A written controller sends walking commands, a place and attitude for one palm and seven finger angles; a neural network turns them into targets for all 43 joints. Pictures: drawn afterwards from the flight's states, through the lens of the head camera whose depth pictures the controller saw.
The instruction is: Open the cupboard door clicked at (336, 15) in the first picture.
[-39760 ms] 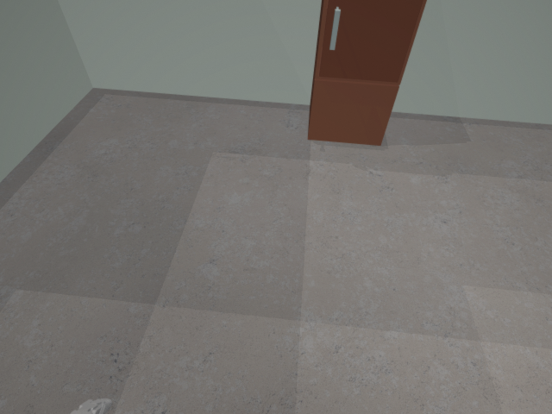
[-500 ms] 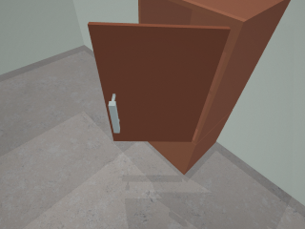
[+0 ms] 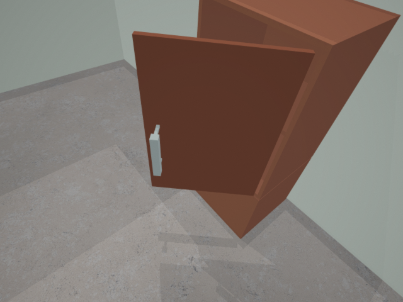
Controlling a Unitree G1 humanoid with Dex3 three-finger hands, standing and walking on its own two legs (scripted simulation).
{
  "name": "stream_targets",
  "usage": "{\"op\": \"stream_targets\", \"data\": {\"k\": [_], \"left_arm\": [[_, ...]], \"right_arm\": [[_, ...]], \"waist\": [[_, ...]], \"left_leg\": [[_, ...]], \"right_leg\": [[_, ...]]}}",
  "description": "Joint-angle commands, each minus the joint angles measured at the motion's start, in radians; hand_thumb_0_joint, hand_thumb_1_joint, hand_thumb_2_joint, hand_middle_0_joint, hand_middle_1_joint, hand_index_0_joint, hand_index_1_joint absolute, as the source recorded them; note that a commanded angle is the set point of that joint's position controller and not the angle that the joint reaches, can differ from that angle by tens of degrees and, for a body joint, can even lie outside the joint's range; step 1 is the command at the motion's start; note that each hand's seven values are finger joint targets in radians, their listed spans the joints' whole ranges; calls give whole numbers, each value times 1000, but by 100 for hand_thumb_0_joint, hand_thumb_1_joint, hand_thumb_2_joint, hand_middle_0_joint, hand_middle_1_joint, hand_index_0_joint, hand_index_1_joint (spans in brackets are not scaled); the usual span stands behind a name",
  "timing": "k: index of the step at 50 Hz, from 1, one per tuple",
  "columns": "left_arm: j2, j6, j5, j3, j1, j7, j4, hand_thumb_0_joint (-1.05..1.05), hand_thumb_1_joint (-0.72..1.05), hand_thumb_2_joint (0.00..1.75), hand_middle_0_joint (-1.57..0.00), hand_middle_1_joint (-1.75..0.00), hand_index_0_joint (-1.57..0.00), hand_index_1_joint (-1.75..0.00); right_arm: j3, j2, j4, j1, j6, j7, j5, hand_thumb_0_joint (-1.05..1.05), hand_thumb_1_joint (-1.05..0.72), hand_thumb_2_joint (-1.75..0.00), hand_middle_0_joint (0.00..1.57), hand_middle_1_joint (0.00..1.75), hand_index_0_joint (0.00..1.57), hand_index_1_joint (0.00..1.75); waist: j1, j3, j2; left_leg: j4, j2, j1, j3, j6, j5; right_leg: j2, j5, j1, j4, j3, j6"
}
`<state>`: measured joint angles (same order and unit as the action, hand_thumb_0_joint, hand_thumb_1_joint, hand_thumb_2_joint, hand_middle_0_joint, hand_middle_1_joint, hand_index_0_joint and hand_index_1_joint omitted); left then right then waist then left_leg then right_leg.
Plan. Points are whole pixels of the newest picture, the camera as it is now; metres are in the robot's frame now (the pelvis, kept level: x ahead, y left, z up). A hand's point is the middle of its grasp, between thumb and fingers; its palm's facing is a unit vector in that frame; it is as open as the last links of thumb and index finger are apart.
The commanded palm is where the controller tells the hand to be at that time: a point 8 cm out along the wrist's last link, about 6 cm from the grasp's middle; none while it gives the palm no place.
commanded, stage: come to a stop and stand still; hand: left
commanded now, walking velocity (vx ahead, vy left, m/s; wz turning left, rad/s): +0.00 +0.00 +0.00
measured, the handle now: (157, 151) +0.55 +0.18 -0.10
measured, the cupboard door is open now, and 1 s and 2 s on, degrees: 47 47 47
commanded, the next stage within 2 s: look again from close up in 0.62 s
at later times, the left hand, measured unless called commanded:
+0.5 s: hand out of the picture +0.04 +0.20 -0.18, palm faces -0.01 -0.98 -0.20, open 7.3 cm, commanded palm none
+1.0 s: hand out of the picture +0.03 +0.18 -0.18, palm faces -0.02 -0.99 -0.16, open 7.3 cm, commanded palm none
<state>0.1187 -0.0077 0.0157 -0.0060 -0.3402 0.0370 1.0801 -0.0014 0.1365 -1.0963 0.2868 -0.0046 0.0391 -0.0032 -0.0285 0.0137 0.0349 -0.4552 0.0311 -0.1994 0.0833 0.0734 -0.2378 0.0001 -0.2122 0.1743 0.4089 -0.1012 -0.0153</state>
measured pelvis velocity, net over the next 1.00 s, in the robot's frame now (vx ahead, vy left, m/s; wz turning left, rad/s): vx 0.03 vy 0.02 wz -0.03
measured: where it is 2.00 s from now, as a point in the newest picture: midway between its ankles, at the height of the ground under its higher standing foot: outside the picture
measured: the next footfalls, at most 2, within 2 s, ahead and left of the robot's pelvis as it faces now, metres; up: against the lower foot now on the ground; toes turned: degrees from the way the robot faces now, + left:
none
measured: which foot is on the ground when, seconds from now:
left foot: down 0.00-1.00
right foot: down 0.00-1.00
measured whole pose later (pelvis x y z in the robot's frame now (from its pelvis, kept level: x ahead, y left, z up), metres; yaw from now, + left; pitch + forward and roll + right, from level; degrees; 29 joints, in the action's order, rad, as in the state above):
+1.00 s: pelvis +0.03 +0.02 +0.00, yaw -2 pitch -1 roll +0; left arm 0.14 0.00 0.01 -0.02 -0.28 0.04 1.12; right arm -0.02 0.15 -1.13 0.26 -0.03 0.04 -0.01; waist -0.01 0.05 0.02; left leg -0.40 0.07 -0.13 0.13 0.11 -0.27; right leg 0.04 -0.28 0.16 0.46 -0.05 0.02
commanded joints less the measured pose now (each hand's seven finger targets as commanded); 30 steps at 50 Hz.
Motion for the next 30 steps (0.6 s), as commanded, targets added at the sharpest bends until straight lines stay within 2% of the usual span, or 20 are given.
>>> {"op": "stream_targets", "data": {"k": [1,2,3,4,6,8,11,12,13,16,17,22,30], "left_arm": [[162,-23,7,18,-33,19,-55,0,90,90,-20,-30,-20,-30],[153,-27,14,22,-30,17,-57,0,90,90,-20,-30,-20,-30],[135,-28,9,16,-31,13,-55,0,90,90,-20,-30,-20,-30],[116,-27,8,12,-38,10,-54,0,90,90,-20,-30,-20,-30],[89,-22,7,6,-42,7,-47,0,90,90,-20,-30,-20,-30],[87,-20,8,5,-45,6,-41,0,90,90,-20,-30,-20,-30],[92,-19,2,2,-47,7,-29,0,90,90,-20,-30,-20,-30],[96,-20,2,4,-41,7,-26,0,90,90,-20,-30,-20,-30],[104,-19,-1,3,-40,8,-25,0,90,90,-20,-30,-20,-30],[111,-15,-4,4,-36,10,-19,0,90,90,-20,-30,-20,-30],[114,-16,-2,4,-28,10,-18,0,90,90,-20,-30,-20,-30],[124,-10,-3,6,-8,12,-17,0,90,90,-20,-30,-20,-30],[124,-3,-4,8,8,11,-8,0,90,90,-20,-30,-20,-30]], "right_arm": [[10,88,109,40,-2,-21,-19,0,-90,-90,20,30,20,30],[12,93,108,80,-7,-24,-27,0,-90,-90,20,30,20,30],[10,98,116,85,-9,-25,-22,0,-90,-90,20,30,20,30],[11,110,123,81,-15,-24,-20,0,-90,-90,20,30,20,30],[11,125,131,67,-23,-21,-15,0,-90,-90,20,30,20,30],[10,130,125,53,-33,-18,-15,0,-90,-90,20,30,20,30],[6,134,104,67,-41,-12,-12,0,-90,-90,20,30,20,30],[3,129,94,73,-44,-10,-13,0,-90,-90,20,30,20,30],[-1,133,85,76,-45,-9,-11,0,-90,-90,20,30,20,30],[-1,133,64,78,-44,-7,-11,0,-90,-90,20,30,20,30],[-3,129,57,75,-44,-7,-12,0,-90,-90,20,30,20,30],[-5,124,31,76,-44,-4,-11,0,-90,-90,20,30,20,30],[-3,119,9,60,-43,1,-12,0,-90,-90,20,30,20,30]], "waist": [[56,118,-163],[58,63,-137],[59,38,-78],[53,16,-45],[39,39,-8],[24,50,-39],[23,54,-6],[23,46,-26],[21,38,-14],[23,38,2],[23,43,-15],[24,49,-25],[22,48,-60]], "left_leg": [[15,-86,-74,-124,-51,-158],[27,-109,-82,-140,-41,-137],[66,-122,-91,-168,-31,-148],[94,-134,-93,-189,-21,-141],[157,-159,-126,-234,-5,-166],[184,-165,-136,-243,0,-99],[176,-161,-82,-229,-5,25],[164,-158,-62,-214,-9,119],[151,-156,-46,-202,-10,166],[148,-153,-12,-184,-12,175],[143,-147,-11,-175,-11,203],[143,-148,11,-163,-17,255],[145,-149,37,-150,-19,272]], "right_leg": [[169,-319,201,-77,208,-79],[144,-248,161,-36,167,-74],[121,-227,131,-14,144,-62],[104,-183,105,13,128,-53],[83,-121,80,49,102,-41],[79,-59,51,74,92,-36],[85,-17,53,59,105,-33],[88,8,47,64,99,-33],[91,14,41,61,106,-31],[99,13,44,44,115,-26],[103,34,39,43,115,-27],[103,49,30,41,117,-24],[106,59,21,29,121,-20]]}}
